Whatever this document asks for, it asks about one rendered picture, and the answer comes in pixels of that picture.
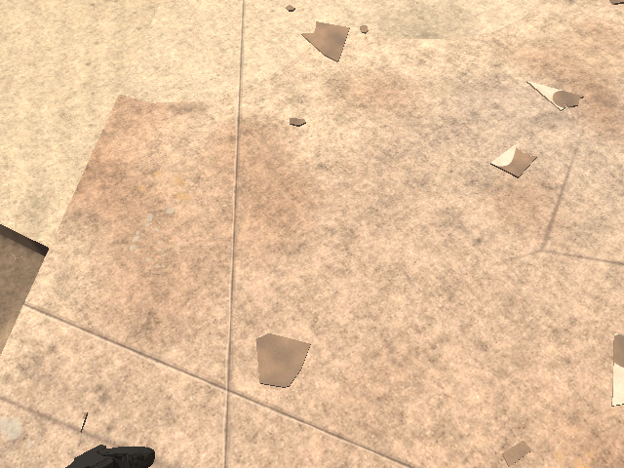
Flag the left robot hand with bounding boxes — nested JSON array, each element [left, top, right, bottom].
[[65, 445, 155, 468]]

